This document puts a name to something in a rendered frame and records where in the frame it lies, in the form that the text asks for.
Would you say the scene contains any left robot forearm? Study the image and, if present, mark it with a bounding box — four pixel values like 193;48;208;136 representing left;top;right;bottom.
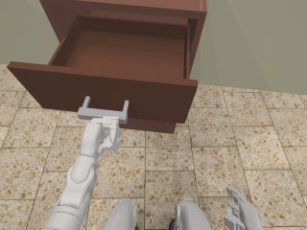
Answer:
41;154;99;230

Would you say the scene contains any robot right shin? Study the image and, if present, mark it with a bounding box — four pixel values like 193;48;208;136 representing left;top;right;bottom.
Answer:
174;198;192;230

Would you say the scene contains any robot right thigh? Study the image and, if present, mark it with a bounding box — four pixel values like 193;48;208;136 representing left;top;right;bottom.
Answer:
175;201;212;230

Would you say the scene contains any robot left hand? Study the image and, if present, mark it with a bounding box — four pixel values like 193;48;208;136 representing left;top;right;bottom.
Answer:
79;116;122;160

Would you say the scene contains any handle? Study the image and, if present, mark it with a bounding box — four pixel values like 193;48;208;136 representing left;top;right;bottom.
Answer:
77;96;130;125

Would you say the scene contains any robot right hand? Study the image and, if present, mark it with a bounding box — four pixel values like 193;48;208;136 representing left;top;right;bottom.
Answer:
224;186;263;230

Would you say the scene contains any drawer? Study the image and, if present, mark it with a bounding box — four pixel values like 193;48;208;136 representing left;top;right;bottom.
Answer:
7;14;198;124

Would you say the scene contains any cabinet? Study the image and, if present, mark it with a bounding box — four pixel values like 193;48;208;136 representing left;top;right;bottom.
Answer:
39;0;207;134

